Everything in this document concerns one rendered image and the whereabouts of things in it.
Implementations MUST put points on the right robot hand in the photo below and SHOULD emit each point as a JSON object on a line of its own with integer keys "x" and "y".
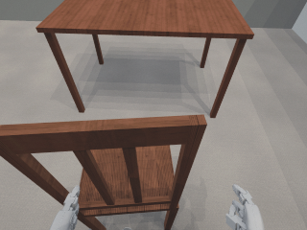
{"x": 249, "y": 215}

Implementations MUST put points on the table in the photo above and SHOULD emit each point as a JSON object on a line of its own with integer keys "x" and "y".
{"x": 173, "y": 18}

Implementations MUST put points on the chair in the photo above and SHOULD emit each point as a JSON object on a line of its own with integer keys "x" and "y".
{"x": 127, "y": 163}

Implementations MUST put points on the left robot hand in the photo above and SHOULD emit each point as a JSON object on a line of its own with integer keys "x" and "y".
{"x": 67, "y": 218}

